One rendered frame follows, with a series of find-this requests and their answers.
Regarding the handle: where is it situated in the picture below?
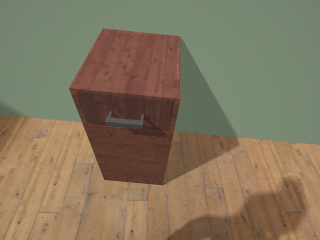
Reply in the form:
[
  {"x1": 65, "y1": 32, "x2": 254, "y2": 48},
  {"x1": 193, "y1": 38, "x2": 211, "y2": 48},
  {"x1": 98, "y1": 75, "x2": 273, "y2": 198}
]
[{"x1": 105, "y1": 111, "x2": 144, "y2": 129}]

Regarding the drawer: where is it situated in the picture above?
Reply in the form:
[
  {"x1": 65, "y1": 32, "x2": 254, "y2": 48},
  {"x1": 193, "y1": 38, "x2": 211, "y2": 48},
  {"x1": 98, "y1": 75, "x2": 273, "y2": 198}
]
[{"x1": 77, "y1": 91, "x2": 173, "y2": 132}]

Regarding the cabinet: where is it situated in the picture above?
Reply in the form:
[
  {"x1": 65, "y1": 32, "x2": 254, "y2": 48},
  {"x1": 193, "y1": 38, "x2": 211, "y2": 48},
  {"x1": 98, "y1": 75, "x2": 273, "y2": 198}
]
[{"x1": 69, "y1": 28, "x2": 181, "y2": 186}]

